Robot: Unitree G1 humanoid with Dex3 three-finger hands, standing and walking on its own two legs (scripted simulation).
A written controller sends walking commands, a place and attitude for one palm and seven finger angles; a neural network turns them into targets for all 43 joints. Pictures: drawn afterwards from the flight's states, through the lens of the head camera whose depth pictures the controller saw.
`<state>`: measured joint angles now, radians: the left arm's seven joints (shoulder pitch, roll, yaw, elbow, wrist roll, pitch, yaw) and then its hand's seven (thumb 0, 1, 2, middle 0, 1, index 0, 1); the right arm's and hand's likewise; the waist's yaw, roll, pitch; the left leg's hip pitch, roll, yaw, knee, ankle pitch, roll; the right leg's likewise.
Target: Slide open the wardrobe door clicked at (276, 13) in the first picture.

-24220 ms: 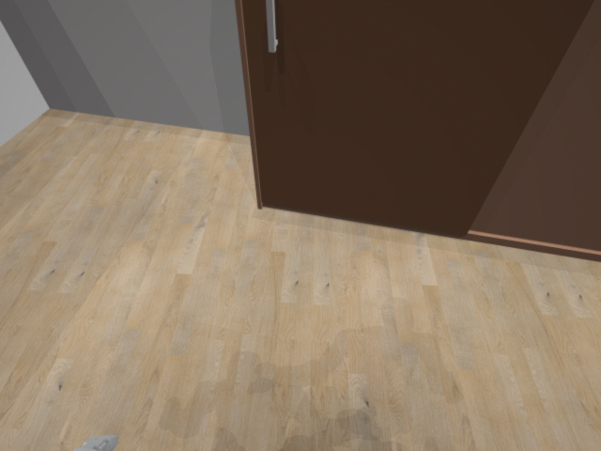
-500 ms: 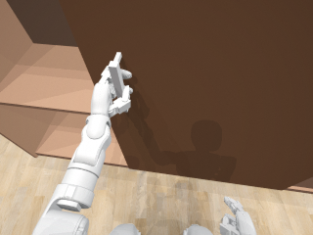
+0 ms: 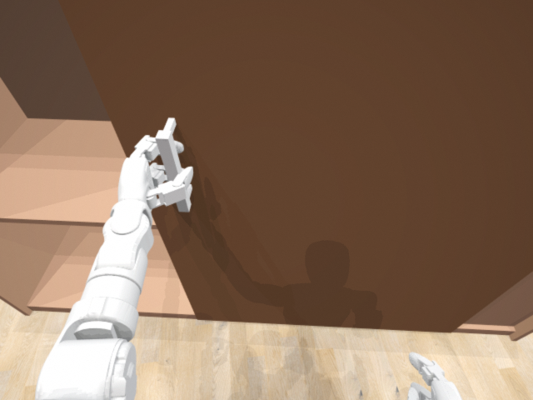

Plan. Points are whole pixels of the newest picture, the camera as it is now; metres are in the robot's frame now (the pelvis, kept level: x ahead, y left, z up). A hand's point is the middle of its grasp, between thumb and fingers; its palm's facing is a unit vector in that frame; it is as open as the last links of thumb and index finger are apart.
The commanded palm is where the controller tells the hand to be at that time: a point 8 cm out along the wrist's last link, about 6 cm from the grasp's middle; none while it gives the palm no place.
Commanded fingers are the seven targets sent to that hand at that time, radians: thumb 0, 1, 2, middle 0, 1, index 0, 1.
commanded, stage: loosen the grip on the handle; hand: left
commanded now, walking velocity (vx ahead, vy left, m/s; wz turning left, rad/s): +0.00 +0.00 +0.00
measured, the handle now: (178, 167) +0.46 +0.17 +0.09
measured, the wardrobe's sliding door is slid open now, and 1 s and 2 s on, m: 0.65 0.65 0.65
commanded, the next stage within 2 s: slip the hand off the handle in 0.44 s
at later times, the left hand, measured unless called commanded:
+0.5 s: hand (183, 189) +0.41 +0.15 +0.09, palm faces +0.11 -0.99 -0.12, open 14.3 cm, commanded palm +0.37 +0.20 +0.10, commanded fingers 0.00 -0.55 0.20 -0.25 -1.15 -0.25 -1.15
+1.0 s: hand (138, 194) +0.40 +0.22 +0.08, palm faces +0.18 -0.97 -0.13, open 14.5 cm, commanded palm +0.37 +0.26 +0.08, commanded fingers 0.00 -0.55 0.20 -0.25 -1.15 -0.25 -1.15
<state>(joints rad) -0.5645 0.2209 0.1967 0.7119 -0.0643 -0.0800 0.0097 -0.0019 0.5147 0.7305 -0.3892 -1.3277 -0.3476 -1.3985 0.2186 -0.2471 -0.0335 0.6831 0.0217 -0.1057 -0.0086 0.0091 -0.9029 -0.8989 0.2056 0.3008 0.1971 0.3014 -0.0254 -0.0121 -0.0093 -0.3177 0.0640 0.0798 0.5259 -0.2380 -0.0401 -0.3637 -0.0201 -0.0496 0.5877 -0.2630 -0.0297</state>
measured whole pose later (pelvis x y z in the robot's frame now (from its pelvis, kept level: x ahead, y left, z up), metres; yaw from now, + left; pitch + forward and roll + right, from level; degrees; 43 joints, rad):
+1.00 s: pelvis +0.00 +0.03 -0.01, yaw -3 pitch +6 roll -1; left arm -0.42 0.31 0.23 0.65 -0.06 -0.20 0.02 -0.01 -0.55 0.20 -0.27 -1.16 -0.28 -1.17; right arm 0.30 -0.24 0.02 0.65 0.03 -0.11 -0.04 0.01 -0.90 -0.90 0.21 0.30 0.20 0.30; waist -0.01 0.00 -0.09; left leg -0.46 -0.01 -0.01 0.70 -0.35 0.01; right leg -0.48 0.00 0.00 0.67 -0.29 0.00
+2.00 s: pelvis +0.00 +0.01 -0.02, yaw -1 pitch +1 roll -1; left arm 0.12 0.28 0.25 0.08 -0.26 -0.14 -0.19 -0.01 -0.55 0.20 -0.25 -1.15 -0.25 -1.15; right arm 0.24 -0.25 0.06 0.63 0.03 -0.24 -0.10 0.01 -0.90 -0.90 0.21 0.30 0.20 0.30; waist 0.05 0.03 -0.06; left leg -0.40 -0.01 -0.06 0.74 -0.36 -0.01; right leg -0.41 0.00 -0.05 0.71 -0.32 -0.02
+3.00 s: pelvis +0.02 +0.03 +0.01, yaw -2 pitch -5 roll +0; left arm 0.41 0.33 0.30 -0.33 -0.06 -0.09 0.09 0.00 0.33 0.62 -0.22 -0.63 -0.23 -0.63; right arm 0.21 -0.22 0.04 0.68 -0.02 -0.18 -0.08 0.01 -0.90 -0.90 0.21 0.30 0.20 0.30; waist 0.08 0.05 0.00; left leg -0.08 -0.02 -0.03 0.43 -0.25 0.01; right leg -0.11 -0.01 -0.01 0.42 -0.22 0.01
